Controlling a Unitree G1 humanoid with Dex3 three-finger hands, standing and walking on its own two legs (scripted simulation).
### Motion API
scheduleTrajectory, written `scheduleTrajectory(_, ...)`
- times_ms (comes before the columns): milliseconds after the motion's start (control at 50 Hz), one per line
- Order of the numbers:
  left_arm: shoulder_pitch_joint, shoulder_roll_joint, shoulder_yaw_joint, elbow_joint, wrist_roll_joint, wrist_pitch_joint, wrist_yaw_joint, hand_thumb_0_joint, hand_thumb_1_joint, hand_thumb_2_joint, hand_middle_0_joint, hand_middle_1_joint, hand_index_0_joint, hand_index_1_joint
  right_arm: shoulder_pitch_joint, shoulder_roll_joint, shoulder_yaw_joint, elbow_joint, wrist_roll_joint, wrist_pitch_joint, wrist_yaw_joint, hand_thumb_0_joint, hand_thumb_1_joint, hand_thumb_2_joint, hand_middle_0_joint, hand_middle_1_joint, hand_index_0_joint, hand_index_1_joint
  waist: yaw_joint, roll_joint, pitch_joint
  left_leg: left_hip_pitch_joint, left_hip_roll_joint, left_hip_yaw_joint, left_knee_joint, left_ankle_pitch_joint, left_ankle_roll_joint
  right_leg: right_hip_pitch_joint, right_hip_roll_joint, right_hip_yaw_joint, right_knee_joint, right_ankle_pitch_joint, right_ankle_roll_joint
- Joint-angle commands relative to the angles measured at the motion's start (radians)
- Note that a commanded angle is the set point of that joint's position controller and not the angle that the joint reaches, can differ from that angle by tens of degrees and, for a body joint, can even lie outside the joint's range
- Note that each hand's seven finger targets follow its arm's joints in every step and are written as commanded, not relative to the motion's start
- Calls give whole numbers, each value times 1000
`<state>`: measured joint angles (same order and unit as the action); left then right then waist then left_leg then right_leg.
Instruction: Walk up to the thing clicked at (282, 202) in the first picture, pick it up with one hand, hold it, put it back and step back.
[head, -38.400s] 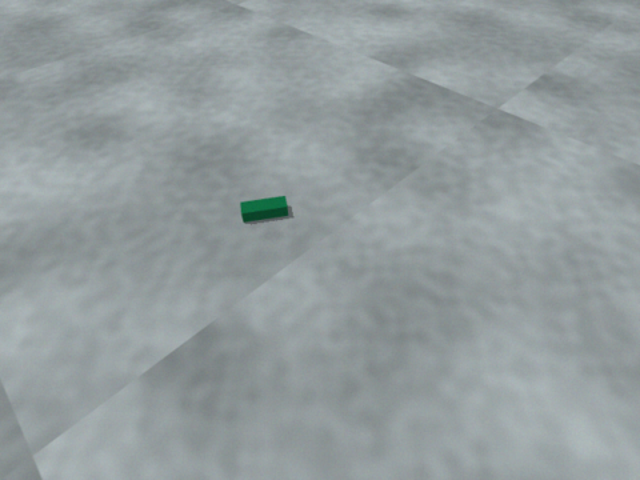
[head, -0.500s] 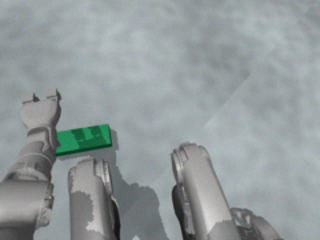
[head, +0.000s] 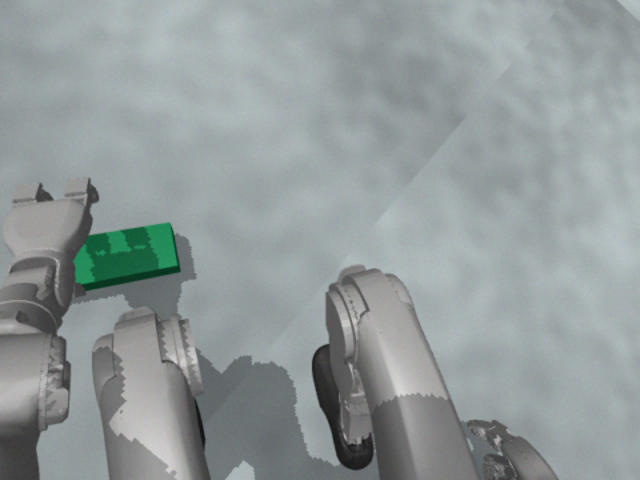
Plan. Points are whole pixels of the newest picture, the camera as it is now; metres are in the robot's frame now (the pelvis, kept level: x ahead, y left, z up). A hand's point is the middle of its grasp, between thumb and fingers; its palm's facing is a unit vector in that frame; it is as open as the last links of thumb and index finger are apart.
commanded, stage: home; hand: left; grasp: from above
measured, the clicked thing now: (108, 259) +0.44 +0.23 -0.29
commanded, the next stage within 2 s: none
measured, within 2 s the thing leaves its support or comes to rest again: neither
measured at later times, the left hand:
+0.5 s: hand out of the picture +0.36 +0.26 -0.01, palm faces -0.37 -0.44 -0.82, open 9.5 cm
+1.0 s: hand out of the picture +0.25 +0.22 +0.21, palm faces +0.02 -0.93 -0.36, open 7.4 cm
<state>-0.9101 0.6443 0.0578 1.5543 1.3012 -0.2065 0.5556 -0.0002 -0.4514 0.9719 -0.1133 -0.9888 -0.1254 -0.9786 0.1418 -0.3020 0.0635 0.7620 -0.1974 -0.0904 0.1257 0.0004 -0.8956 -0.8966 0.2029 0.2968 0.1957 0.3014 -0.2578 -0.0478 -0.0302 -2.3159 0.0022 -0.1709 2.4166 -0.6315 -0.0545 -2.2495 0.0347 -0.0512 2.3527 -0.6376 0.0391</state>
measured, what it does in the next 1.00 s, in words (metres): rises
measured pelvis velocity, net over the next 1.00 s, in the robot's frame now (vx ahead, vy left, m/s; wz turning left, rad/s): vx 0.04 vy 0.01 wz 0.11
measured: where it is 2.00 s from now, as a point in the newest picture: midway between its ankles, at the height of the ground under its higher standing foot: (272, 453)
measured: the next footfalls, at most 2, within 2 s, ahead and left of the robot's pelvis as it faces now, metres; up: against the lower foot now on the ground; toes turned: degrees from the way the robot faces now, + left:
none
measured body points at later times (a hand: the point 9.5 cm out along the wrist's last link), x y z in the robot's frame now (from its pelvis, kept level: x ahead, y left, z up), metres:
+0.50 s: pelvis +0.01 +0.01 +0.12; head +0.19 +0.04 +0.53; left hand +0.38 +0.28 +0.04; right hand +0.16 -0.26 -0.01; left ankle +0.09 +0.14 -0.29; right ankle +0.11 -0.13 -0.29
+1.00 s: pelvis +0.04 +0.01 +0.29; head +0.14 +0.04 +0.73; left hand +0.24 +0.27 +0.23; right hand +0.27 -0.20 +0.21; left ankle +0.09 +0.14 -0.29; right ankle +0.11 -0.13 -0.29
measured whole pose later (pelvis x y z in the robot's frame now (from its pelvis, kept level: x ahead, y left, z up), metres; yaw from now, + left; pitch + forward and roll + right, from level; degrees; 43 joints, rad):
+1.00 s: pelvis +0.04 +0.01 +0.29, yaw +6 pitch +22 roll -4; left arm 0.22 0.29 -0.02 0.07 0.08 0.33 0.09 0.01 0.89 0.90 -0.21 -0.30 -0.21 -0.30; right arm 0.13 -0.20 0.04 0.53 0.05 -0.10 -0.07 0.01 -0.90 -0.90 0.21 0.30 0.20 0.30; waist -0.04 0.03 -0.19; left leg -1.30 0.03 -0.09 1.48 -0.58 -0.03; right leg -1.23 -0.01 -0.05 1.43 -0.58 0.02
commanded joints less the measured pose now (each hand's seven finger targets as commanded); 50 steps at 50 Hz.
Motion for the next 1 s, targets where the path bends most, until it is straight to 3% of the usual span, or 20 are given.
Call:
scheduleTrajectory(0,-382,276,75,-260,-47,44,86,0,-450,938,-95,-972,-113,-952,160,-226,-82,-11,-14,-25,13,0,-890,-892,201,300,200,300,39,453,-788,575,-6,147,-261,74,52,299,12,-92,-234,105,-85)
scheduleTrajectory(20,-354,265,66,-271,-62,57,72,0,-370,899,-175,-892,-193,-872,163,-225,-90,-10,-8,-24,20,0,-882,-895,200,300,199,300,40,466,-799,581,-4,148,-259,82,52,296,12,-96,-226,119,-87)
scheduleTrajectory(40,-333,253,59,-310,-79,68,56,0,-450,935,-101,-965,-117,-947,168,-220,-100,-11,0,-19,25,0,-893,-893,201,300,200,300,60,477,-848,595,-2,147,-271,94,52,316,16,-92,-231,126,-90)
scheduleTrajectory(80,-255,208,40,-313,-106,93,12,0,-290,924,-249,-805,-223,-787,194,-222,-126,-3,19,-13,32,0,-882,-895,200,300,199,300,71,446,-874,622,-2,146,-294,105,53,332,16,-104,-245,146,-89)
scheduleTrajectory(100,-243,210,41,-351,-126,102,-11,0,-370,900,-169,-885,-151,-867,210,-223,-131,2,29,-8,35,0,-889,-892,201,300,200,300,78,430,-887,619,-3,151,-293,132,58,371,18,-98,-263,179,-84)
scheduleTrajectory(140,-200,176,31,-407,-165,121,-62,0,-210,880,-236,-725,-213,-707,242,-220,-148,4,56,4,35,0,-884,-895,200,300,199,300,97,381,-923,626,-7,152,-317,173,66,422,17,-98,-290,218,-80)
scheduleTrajectory(180,-138,132,5,-407,-216,137,-120,0,-50,877,-228,-565,-209,-572,246,-212,-158,-2,80,14,34,0,-888,-896,200,300,199,300,96,304,-846,611,-5,146,-345,167,70,423,20,-96,-321,212,-78)
scheduleTrajectory(220,-80,152,28,-563,-261,143,-174,0,110,830,-210,-465,-197,-477,249,-211,-173,-32,110,30,27,0,-891,-897,200,300,200,300,138,319,-926,672,-9,141,-390,198,68,498,16,-87,-350,230,-82)
scheduleTrajectory(260,55,106,21,-648,-314,161,-227,0,270,755,-186,-357,-179,-363,223,-200,-184,-75,137,49,20,0,-895,-899,200,300,200,300,149,242,-886,674,-9,132,-439,180,73,548,14,-81,-405,218,-76)
scheduleTrajectory(280,126,64,-2,-670,-354,170,-255,0,350,728,-176,-305,-172,-308,197,-190,-179,-90,149,57,15,0,-897,-899,200,300,200,300,145,191,-800,621,-10,137,-457,147,82,562,15,-74,-443,200,-70)
scheduleTrajectory(300,128,56,-9,-740,-394,173,-286,0,430,715,-168,-255,-167,-255,179,-183,-181,-108,160,63,11,0,-899,-900,200,300,200,300,142,151,-789,609,-9,131,-474,116,88,576,18,-68,-467,176,-69)
scheduleTrajectory(400,310,16,-5,-983,-557,194,-393,0,830,899,-200,-298,-200,-299,115,-157,-182,-176,189,73,-22,0,-899,-900,200,300,200,300,181,102,-714,663,-5,130,-577,62,89,666,8,-35,-589,120,-66)
scheduleTrajectory(480,391,-32,-15,-1190,-648,210,-414,0,900,899,-200,-298,-200,-299,54,-135,-176,-213,203,66,-53,0,-899,-900,200,300,200,300,193,141,-705,771,2,127,-674,30,82,712,4,-21,-667,91,-69)
scheduleTrajectory(520,464,-61,-17,-1226,-693,227,-416,0,900,899,-200,-298,-200,-298,24,-130,-171,-226,209,57,-71,0,-899,-900,200,300,200,300,197,164,-651,825,6,120,-736,4,75,715,-1,-18,-701,65,-71)
scheduleTrajectory(560,479,-57,1,-1324,-736,242,-415,0,900,899,-200,-298,-200,-298,4,-135,-170,-239,214,46,-88,0,-899,-900,200,300,200,300,206,190,-688,916,9,103,-788,4,70,740,-7,-17,-724,66,-71)
scheduleTrajectory(580,532,-88,-18,-1319,-753,256,-419,0,900,899,-200,-298,-200,-298,-7,-132,-167,-245,217,41,-97,0,-899,-900,200,300,200,300,200,205,-665,951,12,99,-817,14,64,743,-9,-19,-736,78,-71)
scheduleTrajectory(720,759,-145,-36,-1512,-965,364,-451,0,899,899,-200,-298,-200,-298,-64,-114,-142,-302,232,-5,-154,0,-899,-900,200,300,200,300,196,194,-592,1106,11,92,-988,-54,64,890,-12,-8,-914,23,-60)
scheduleTrajectory(820,909,-180,-16,-1605,-1113,435,-453,0,900,900,-200,-300,-200,-300,-63,-87,-116,-343,242,-30,-185,0,-900,-900,200,300,200,300,187,162,-501,1201,9,81,-1113,-71,67,1015,-15,4,-1044,5,-58)
scheduleTrajectory(860,970,-189,-5,-1657,-1167,458,-448,0,900,900,-200,-300,-200,-300,-51,-70,-105,-364,244,-40,-197,0,-900,-900,200,300,200,300,196,148,-506,1251,6,90,-1148,-37,68,1093,-13,8,-1099,23,-59)
scheduleTrajectory(980,1125,-252,9,-1721,-1265,525,-443,0,900,900,-200,-300,-200,-300,15,-37,-80,-372,248,-74,-248,0,-900,-900,200,300,200,300,187,131,-454,1403,6,105,-1270,142,65,1292,-13,10,-1246,168,-57)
